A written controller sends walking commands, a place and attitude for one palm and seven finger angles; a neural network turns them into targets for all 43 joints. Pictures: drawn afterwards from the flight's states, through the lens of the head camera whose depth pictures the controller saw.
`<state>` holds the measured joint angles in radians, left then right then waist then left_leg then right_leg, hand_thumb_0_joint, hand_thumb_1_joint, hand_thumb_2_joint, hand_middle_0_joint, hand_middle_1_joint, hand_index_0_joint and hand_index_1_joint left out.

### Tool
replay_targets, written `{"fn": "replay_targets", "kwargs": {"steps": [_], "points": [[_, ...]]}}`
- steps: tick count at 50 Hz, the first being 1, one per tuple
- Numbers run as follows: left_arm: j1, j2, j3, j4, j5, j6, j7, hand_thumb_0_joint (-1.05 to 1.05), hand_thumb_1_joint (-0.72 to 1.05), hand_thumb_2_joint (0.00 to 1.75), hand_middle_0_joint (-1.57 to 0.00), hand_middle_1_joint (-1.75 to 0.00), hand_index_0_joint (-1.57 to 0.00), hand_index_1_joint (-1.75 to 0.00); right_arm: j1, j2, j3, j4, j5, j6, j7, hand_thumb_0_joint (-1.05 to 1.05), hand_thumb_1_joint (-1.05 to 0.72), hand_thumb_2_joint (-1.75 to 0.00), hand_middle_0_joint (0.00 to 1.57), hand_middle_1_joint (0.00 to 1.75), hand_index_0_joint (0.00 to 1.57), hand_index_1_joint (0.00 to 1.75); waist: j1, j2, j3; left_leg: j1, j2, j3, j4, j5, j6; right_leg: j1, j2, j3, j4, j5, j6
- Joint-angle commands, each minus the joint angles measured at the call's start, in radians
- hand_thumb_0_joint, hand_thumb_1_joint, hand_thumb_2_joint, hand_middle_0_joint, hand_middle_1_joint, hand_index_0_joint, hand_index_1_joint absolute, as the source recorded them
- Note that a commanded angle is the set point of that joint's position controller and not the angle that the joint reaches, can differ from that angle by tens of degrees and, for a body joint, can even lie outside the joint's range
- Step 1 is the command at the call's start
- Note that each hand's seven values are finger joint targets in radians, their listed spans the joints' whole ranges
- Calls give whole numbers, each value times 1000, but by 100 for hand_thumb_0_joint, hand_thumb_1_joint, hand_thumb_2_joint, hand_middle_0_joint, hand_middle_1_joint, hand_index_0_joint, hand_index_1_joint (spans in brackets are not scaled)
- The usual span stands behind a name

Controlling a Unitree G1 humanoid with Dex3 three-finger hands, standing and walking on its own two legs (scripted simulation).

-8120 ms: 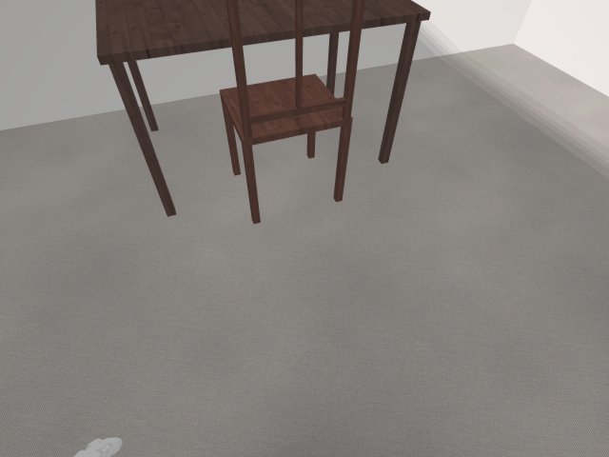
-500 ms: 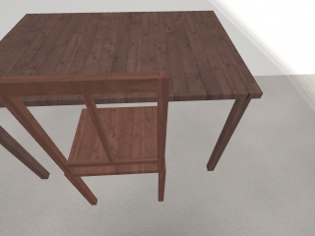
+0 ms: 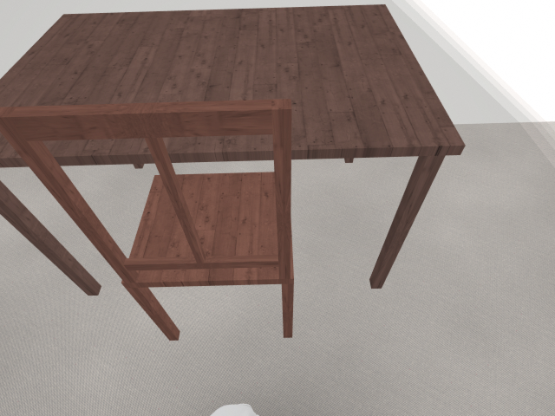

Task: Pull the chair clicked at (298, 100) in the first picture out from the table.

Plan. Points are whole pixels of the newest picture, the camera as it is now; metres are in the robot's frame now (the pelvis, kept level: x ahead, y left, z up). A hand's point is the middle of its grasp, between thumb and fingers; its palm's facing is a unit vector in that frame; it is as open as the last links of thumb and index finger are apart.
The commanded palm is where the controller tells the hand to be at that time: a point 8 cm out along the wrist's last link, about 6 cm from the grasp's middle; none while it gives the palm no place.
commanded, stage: come to a stop and stand still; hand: left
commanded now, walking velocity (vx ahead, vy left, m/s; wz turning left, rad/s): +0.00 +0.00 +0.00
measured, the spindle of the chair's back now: (182, 210) +0.47 +0.23 -0.03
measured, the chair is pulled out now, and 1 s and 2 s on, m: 0.00 0.00 0.00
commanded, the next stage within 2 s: look again from close up in 1.02 s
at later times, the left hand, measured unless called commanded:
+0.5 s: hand out of the picture -0.02 +0.19 -0.16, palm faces +0.01 -0.98 -0.18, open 7.3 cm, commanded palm none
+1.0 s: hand out of the picture -0.06 +0.20 -0.16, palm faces +0.01 -0.99 -0.16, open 7.4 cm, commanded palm none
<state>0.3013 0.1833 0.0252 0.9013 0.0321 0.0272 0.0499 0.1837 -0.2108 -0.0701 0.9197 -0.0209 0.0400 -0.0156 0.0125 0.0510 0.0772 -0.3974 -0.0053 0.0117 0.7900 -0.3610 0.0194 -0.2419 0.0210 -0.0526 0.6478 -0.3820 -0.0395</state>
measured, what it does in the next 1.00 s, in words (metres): steps on the spot: left foot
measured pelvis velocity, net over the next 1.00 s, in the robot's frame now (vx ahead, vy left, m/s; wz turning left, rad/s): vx -0.03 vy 0.05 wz -0.03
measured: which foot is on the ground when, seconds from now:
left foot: up 0.00-0.02, down 0.04-1.00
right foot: down 0.00-1.00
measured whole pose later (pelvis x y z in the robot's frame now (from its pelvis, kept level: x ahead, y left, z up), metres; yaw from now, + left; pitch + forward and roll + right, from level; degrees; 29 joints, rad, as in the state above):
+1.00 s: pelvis -0.03 +0.05 +0.02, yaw -1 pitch -1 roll +0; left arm 0.36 0.12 -0.01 1.10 0.02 -0.01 0.04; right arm 0.27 -0.14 -0.02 1.13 -0.01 0.00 -0.02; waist 0.00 -0.01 0.03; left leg -0.25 -0.07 0.08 0.40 -0.14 0.10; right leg -0.21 -0.04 0.00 0.44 -0.22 0.03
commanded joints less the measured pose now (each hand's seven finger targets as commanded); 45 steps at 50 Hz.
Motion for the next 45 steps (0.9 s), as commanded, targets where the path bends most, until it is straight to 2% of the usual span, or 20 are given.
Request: {"fn": "replay_targets", "kwargs": {"steps": [1, 2, 3, 4, 5, 7, 8, 10, 12, 14, 17, 20, 21, 23, 31, 36, 45], "points": [[-20, 165, 36, -88, -7, -23, 13, 0, 90, 90, -20, -30, -20, -30, 23, -26, 2, -66, 9, -38, -4, 0, -90, -90, 20, 30, 20, 30, -29, -148, -77, 152, 19, -14, -254, 190, 12, -10, -186, 196, -151, 466, -66], [-11, 146, 29, -81, -12, -26, 10, 0, 90, 90, -20, -30, -20, -30, 25, -48, 3, -50, 7, -45, -4, 0, -90, -90, 20, 30, 20, 30, -22, -78, -76, 208, 63, -60, -284, 320, 31, -49, -133, 155, -147, 377, -26], [5, 130, 22, -73, -14, -27, 8, 0, 90, 90, -20, -30, -20, -30, 21, -64, 4, -41, 3, -46, -6, 0, -90, -90, 20, 30, 20, 30, -7, -37, -76, 218, 106, -104, -289, 397, 52, -60, -94, 123, -151, 296, 4], [20, 120, 14, -58, -12, -22, 8, 0, 90, 90, -20, -30, -20, -30, 26, -71, 10, -25, 3, -50, -4, 0, -90, -90, 20, 30, 20, 30, 0, 59, -99, 220, 140, -158, -327, 445, 74, -31, -73, 86, -140, 187, 19], [28, 117, 9, -41, -16, -20, 6, 0, 90, 90, -20, -30, -20, -30, 12, -78, 13, -16, 3, -48, -4, 0, -90, -90, 20, 30, 20, 30, 6, 68, -98, 183, 161, -185, -368, 378, 86, -2, -59, 61, -145, 101, 28], [30, 109, 4, -13, -15, -22, 0, 0, 90, 90, -20, -30, -20, -30, -11, -75, 17, -7, 2, -42, -4, 0, -90, -90, 20, 30, 20, 30, 12, 32, -39, 99, 132, -169, -409, 160, 63, 13, -66, 83, -203, 88, 21], [27, 113, 2, -6, -14, -25, -2, 0, 90, 90, -20, -30, -20, -30, -6, -68, 19, -3, 2, -39, -3, 0, -90, -90, 20, 30, 20, 30, 6, 3, -22, 85, 110, -150, -409, 90, 47, 4, -78, 106, -236, 79, 13], [22, 116, 1, 3, -14, -32, -5, 0, 90, 90, -20, -30, -20, -30, 16, -58, 24, 16, 1, -38, 1, 0, -90, -90, 20, 30, 20, 30, -4, -49, -33, 105, 81, -116, -393, 53, 27, -6, -105, 147, -295, 35, 3], [14, 116, 1, 13, -14, -37, -6, 0, 90, 90, -20, -30, -20, -30, 36, -48, 26, 38, 0, -39, 2, 0, -90, -90, 20, 30, 20, 30, -16, -68, -32, 128, 69, -100, -381, 62, 17, -41, -121, 168, -324, -1, -4], [10, 113, -2, 22, -13, -40, -5, 0, 90, 90, -20, -30, -20, -30, 56, -44, 29, 57, 1, -41, 2, 0, -90, -90, 20, 30, 20, 30, -21, -63, -31, 143, 75, -99, -395, 58, 15, -52, -120, 162, -333, -11, -3], [25, 99, -3, 47, -13, -43, -6, 0, 90, 90, -20, -30, -20, -30, 70, -41, 31, 78, 2, -44, 2, 0, -90, -90, 20, 30, 20, 30, -21, -67, -14, 129, 77, -101, -410, 54, 14, -61, -118, 160, -335, -7, 0], [42, 92, -7, 68, -13, -44, -6, 0, 90, 90, -20, -30, -20, -30, 82, -43, 36, 100, 4, -46, 1, 0, -90, -90, 20, 30, 20, 30, -19, -43, -11, 122, 83, -113, -435, 42, 16, -47, -112, 150, -328, 13, 2], [52, 88, -8, 79, -14, -45, -6, 0, 90, 90, -20, -30, -20, -30, 86, -43, 37, 108, 5, -46, 1, 0, -90, -90, 20, 30, 20, 30, -17, -54, -15, 122, 84, -114, -440, 38, 16, -44, -113, 146, -324, 15, 3], [65, 80, -11, 95, -15, -48, -7, 0, 90, 90, -20, -30, -20, -30, 96, -43, 40, 121, 7, -49, 0, 0, -90, -90, 20, 30, 20, 30, -17, -32, -17, 127, 87, -119, -450, 48, 18, -36, -114, 143, -317, 43, 3], [112, 54, -18, 142, -13, -48, -3, 0, 90, 90, -20, -30, -20, -30, 127, -40, 39, 162, 12, -49, -2, 0, -90, -90, 20, 30, 20, 30, -13, -52, -6, 114, 102, -134, -494, 1, 24, -23, -105, 118, -295, 70, 11], [136, 32, -19, 163, -11, -46, -2, 0, 90, 90, -20, -30, -20, -30, 138, -38, 35, 173, 13, -51, -5, 0, -90, -90, 20, 30, 20, 30, -12, -23, -12, 117, 119, -159, -539, -44, 31, -13, -96, 96, -268, 94, 17], [163, 12, -19, 185, -7, -46, 0, 0, 90, 90, -20, -30, -20, -30, 135, -34, 31, 181, 16, -51, -6, 0, -90, -90, 20, 30, 20, 30, -10, -46, 3, 126, 124, -167, -570, -65, 30, -24, -98, 91, -264, 103, 24]]}}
